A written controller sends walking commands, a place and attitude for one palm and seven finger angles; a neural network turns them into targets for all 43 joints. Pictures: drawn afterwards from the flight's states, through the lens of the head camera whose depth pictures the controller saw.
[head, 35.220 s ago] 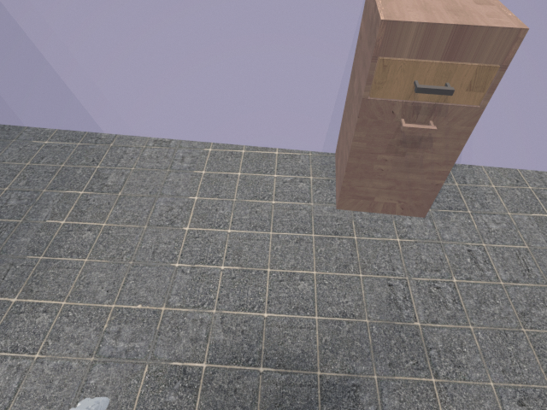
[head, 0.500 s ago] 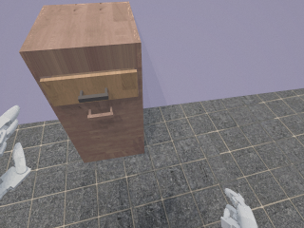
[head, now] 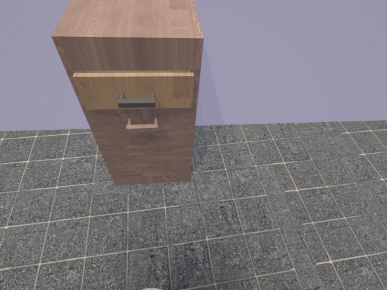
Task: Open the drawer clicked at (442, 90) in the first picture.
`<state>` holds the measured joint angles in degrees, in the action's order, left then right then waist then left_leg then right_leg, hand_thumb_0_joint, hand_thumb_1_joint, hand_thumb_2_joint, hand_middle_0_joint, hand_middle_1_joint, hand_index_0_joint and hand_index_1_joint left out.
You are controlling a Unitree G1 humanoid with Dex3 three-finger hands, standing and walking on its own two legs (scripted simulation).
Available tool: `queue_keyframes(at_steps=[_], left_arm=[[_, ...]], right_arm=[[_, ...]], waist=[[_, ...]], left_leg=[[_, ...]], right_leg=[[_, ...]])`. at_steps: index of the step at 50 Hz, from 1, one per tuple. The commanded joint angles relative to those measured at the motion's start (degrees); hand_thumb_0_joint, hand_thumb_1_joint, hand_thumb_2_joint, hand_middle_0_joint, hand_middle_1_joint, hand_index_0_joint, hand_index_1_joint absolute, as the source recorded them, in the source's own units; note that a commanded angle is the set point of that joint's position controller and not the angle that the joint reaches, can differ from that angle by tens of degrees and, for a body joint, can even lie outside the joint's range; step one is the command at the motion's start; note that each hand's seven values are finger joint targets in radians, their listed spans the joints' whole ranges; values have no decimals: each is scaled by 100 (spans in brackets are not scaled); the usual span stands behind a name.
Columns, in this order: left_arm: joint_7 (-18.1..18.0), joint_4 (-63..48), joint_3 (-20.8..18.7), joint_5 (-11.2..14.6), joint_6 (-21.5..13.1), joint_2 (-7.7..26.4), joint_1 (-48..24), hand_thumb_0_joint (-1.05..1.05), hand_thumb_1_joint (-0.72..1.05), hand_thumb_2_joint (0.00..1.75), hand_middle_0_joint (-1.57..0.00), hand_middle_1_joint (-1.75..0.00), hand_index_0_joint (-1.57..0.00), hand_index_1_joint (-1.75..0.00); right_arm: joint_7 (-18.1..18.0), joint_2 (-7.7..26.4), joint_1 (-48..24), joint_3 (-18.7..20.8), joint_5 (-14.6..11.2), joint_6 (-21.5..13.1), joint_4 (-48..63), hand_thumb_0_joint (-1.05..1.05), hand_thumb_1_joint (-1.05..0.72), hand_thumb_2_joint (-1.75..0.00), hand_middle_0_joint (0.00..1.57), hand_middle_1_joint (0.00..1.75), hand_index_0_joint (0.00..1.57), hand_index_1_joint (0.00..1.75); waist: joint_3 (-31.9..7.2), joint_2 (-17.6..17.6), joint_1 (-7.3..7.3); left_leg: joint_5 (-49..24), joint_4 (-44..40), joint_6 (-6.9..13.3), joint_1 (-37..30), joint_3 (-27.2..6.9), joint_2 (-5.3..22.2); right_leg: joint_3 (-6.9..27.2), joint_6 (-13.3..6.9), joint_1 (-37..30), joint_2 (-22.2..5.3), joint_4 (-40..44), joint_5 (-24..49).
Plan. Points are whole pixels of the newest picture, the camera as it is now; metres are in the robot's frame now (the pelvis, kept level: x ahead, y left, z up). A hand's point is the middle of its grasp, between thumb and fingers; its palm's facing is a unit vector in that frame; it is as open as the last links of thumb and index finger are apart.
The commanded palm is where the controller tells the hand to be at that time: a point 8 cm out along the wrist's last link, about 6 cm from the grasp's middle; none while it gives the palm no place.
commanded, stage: let the arm hang, fingers relaxed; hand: left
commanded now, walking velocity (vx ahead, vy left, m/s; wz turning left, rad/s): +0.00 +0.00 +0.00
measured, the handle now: (137, 99) +0.69 +0.23 -0.08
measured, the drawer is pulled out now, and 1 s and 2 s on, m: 0.03 0.03 0.03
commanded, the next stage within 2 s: look to check the result in 0.68 s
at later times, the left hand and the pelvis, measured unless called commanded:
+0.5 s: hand out of the picture -0.02 +0.16 -0.17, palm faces +0.05 -0.98 -0.18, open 7.3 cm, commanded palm none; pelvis +0.00 +0.00 +0.00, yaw -1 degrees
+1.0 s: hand out of the picture -0.01 +0.15 -0.17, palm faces +0.04 -0.98 -0.19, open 7.3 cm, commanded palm none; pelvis +0.02 -0.01 +0.00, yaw -2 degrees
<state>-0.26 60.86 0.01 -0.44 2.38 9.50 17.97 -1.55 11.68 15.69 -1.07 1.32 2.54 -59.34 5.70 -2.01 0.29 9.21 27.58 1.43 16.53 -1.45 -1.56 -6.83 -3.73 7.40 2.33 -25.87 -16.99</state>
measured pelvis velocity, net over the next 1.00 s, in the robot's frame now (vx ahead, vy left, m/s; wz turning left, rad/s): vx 0.02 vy -0.01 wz -0.03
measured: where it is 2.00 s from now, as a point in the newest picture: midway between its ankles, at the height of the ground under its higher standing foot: outside the picture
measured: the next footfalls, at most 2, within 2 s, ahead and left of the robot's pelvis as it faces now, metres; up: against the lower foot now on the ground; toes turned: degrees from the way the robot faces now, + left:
none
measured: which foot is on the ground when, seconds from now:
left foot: down 0.00-1.00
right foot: down 0.00-1.00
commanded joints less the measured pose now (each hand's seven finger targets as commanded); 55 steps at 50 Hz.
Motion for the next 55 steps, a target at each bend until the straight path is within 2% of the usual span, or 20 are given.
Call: queue_keyframes(at_steps=[1, 4, 9, 13, 18, 19, 21, 22, 26, 28, 30, 33, 35, 40, 45, 55], left_arm=[[-92, 56, -167, 29, -238, 632, 267, 0, 90, 90, -20, -30, -20, -30], [-126, 270, -147, 18, -253, 518, 427, 0, 90, 90, -20, -30, -20, -30], [-166, 458, -135, 12, -232, 370, 633, 0, 90, 90, -20, -30, -20, -30], [-190, 469, -157, 15, -235, 288, 707, 0, 90, 90, -20, -30, -20, -30], [-209, 421, -180, 5, -233, 241, 720, 0, 90, 90, -20, -30, -20, -30], [-219, 408, -179, 0, -234, 235, 725, 0, 90, 90, -20, -30, -20, -30], [-218, 384, -186, 7, -241, 210, 701, 0, 90, 90, -20, -30, -20, -30], [-220, 377, -186, 10, -250, 192, 691, 0, 90, 90, -20, -30, -20, -30], [-226, 334, -197, 17, -265, 173, 627, 0, 90, 90, -20, -30, -20, -30], [-222, 321, -199, 26, -274, 186, 595, 0, 90, 90, -20, -30, -20, -30], [-228, 317, -204, 24, -289, 167, 572, 0, 90, 90, -20, -30, -20, -30], [-225, 333, -209, 36, -288, 166, 550, 0, 90, 90, -20, -30, -20, -30], [-228, 331, -210, 31, -282, 156, 523, 0, 90, 90, -20, -30, -20, -30], [-229, 345, -194, 34, -285, 146, 504, 0, 90, 90, -20, -30, -20, -30], [-235, 358, -187, 36, -301, 153, 536, 0, 90, 90, -20, -30, -20, -30], [-249, 376, -166, 34, -301, 182, 531, 0, 90, 90, -20, -30, -20, -30]], right_arm=[[-82, 440, 138, 130, -21, -186, 89, 0, -90, -90, 20, 30, 20, 30], [-101, 362, 331, 145, -34, -174, -84, 0, -90, -90, 20, 30, 20, 30], [-107, 184, 531, 160, -22, -130, -260, 0, -90, -90, 20, 30, 20, 30], [-104, 29, 677, 166, -6, -137, -340, 0, -90, -90, 20, 30, 20, 30], [-91, -106, 719, 168, 2, -149, -398, 0, -90, -90, 20, 30, 20, 30], [-92, -128, 753, 166, 5, -142, -391, 0, -90, -90, 20, 30, 20, 30], [-90, -178, 757, 161, 10, -158, -413, 0, -90, -90, 20, 30, 20, 30], [-93, -177, 747, 161, 7, -170, -415, 0, -90, -90, 20, 30, 20, 30], [-99, -221, 756, 155, 4, -187, -416, 0, -90, -90, 20, 30, 20, 30], [-104, -208, 737, 155, 0, -203, -416, 0, -90, -90, 20, 30, 20, 30], [-109, -202, 748, 157, -5, -223, -405, 0, -90, -90, 20, 30, 20, 30], [-127, -169, 714, 150, -7, -239, -405, 0, -90, -90, 20, 30, 20, 30], [-130, -181, 720, 152, -14, -227, -393, 0, -90, -90, 20, 30, 20, 30], [-136, -134, 705, 154, -11, -215, -383, 0, -90, -90, 20, 30, 20, 30], [-146, -82, 654, 146, -27, -236, -384, 0, -90, -90, 20, 30, 20, 30], [-139, -48, 550, 129, -33, -210, -428, 0, -90, -90, 20, 30, 20, 30]], waist=[[-447, 721, -59], [-258, 432, -76], [131, 276, -80], [154, 85, -90], [358, 147, -69], [304, 196, -60], [349, 80, -61], [300, 213, -58], [305, 230, -56], [235, 351, -50], [134, 262, -53], [120, 481, -42], [159, 308, -57], [93, 322, -88], [-55, 265, -75], [84, 194, -83]], left_leg=[[-22, -613, 150, -401, -709, 623], [-46, -613, 152, -471, -654, 624], [383, -697, 145, -385, -602, 582], [385, -682, 151, -343, -562, 552], [426, -722, 156, -200, -551, 542], [431, -679, 158, -140, -548, 540], [291, -667, 158, -149, -533, 522], [160, -642, 151, -215, -512, 521], [24, -626, 145, -198, -508, 537], [-85, -614, 138, -244, -492, 546], [-310, -571, 135, -285, -471, 560], [-401, -611, 132, -334, -489, 580], [-358, -619, 135, -326, -491, 600], [-367, -595, 130, -455, -480, 607], [-706, -550, 138, -586, -419, 641], [-742, -507, 116, -629, -368, 632]], right_leg=[[910, -92, 125, -835, 901, 38], [881, -86, 277, -816, 977, -38], [884, -82, 640, -795, 1032, -540], [925, -94, 699, -803, 1002, -627], [921, -83, 822, -804, 945, -666], [900, -73, 748, -796, 938, -679], [905, -84, 766, -816, 921, -574], [914, -82, 743, -825, 897, -449], [910, -75, 675, -822, 878, -280], [909, -72, 598, -838, 870, -144], [881, -60, 456, -838, 843, 87], [877, -54, 381, -827, 826, 236], [863, -43, 400, -814, 858, 204], [889, -52, 401, -815, 887, 225], [890, -8, 241, -824, 869, 638], [882, 29, 274, -840, 914, 789]])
